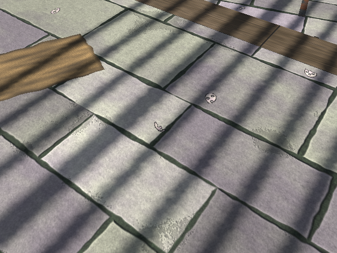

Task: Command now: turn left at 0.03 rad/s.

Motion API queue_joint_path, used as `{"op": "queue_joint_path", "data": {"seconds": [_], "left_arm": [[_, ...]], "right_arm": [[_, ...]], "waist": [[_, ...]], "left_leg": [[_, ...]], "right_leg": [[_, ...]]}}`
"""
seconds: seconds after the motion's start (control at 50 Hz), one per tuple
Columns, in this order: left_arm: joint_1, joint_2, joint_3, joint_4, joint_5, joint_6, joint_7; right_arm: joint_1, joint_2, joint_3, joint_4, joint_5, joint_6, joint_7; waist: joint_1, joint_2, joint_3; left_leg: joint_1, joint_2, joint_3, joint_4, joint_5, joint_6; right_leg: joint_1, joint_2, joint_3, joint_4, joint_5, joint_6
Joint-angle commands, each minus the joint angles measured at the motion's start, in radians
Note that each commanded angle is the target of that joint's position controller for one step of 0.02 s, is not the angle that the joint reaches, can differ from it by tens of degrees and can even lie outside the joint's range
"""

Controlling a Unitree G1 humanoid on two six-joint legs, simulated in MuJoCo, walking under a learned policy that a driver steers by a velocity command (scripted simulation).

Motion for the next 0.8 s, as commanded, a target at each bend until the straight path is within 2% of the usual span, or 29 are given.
{"op": "queue_joint_path", "data": {"seconds": [0.02, 0.38, 0.58, 0.8], "left_arm": [[0.006, 0.123, 0.026, -0.021, -0.002, -0.007, 0.000], [0.023, 0.122, 0.017, 0.103, -0.003, 0.001, 0.005], [0.064, 0.112, 0.009, 0.136, -0.003, 0.003, 0.011], [0.115, 0.094, 0.002, 0.154, -0.003, 0.003, 0.013]], "right_arm": [[-0.019, -0.098, -0.024, -0.036, 0.003, -0.011, -0.008], [-0.036, -0.104, -0.022, 0.138, 0.009, -0.007, -0.025], [-0.033, -0.098, -0.013, 0.215, 0.011, -0.008, -0.027], [-0.013, -0.087, -0.002, 0.271, 0.012, -0.009, -0.029]], "waist": [[0.009, 0.014, -0.055], [0.009, -0.003, -0.019], [0.009, 0.000, -0.003], [0.007, -0.001, 0.009]], "left_leg": [[0.102, 0.053, -0.054, -0.049, 0.238, 0.026], [0.131, 0.048, -0.031, -0.080, 0.219, 0.014], [0.118, 0.044, -0.021, -0.094, 0.184, 0.009], [0.102, 0.043, -0.014, -0.100, 0.163, 0.006]], "right_leg": [[-0.043, -0.055, 0.055, -0.105, 0.186, -0.025], [-0.026, -0.034, 0.041, -0.153, 0.185, -0.026], [-0.031, -0.028, 0.039, -0.166, 0.156, -0.029], [-0.037, -0.023, 0.036, -0.172, 0.144, -0.031]]}}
